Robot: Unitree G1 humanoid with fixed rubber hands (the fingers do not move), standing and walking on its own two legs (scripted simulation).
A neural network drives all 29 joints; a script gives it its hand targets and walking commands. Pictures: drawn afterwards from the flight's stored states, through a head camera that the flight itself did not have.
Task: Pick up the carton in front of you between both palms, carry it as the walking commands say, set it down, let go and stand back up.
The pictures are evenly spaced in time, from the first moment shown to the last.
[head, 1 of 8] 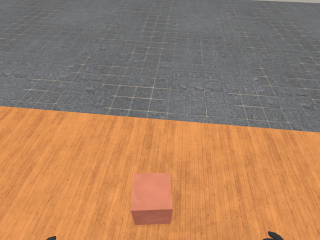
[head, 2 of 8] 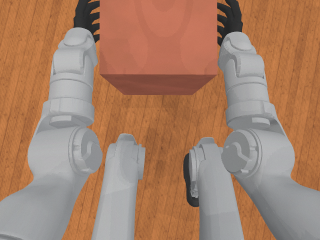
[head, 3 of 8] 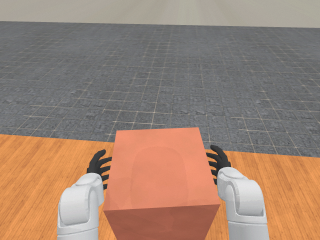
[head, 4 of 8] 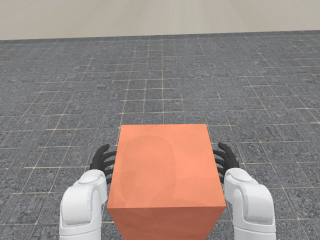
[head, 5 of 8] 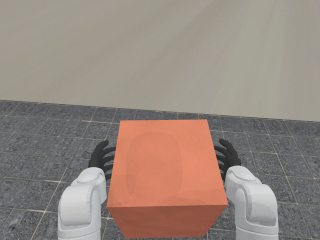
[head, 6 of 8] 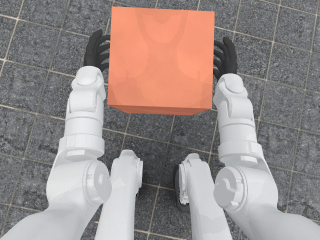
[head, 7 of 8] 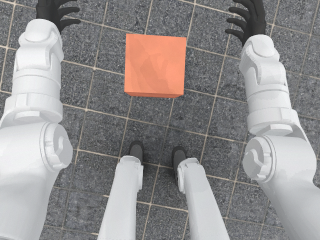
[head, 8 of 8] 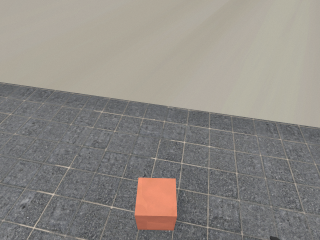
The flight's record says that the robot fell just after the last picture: no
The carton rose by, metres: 0.68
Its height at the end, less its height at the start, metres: -0.12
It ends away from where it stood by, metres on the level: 4.23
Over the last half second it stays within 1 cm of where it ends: yes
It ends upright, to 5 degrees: yes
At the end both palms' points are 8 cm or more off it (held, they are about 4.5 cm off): yes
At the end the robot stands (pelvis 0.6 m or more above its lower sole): yes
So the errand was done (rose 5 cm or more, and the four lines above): yes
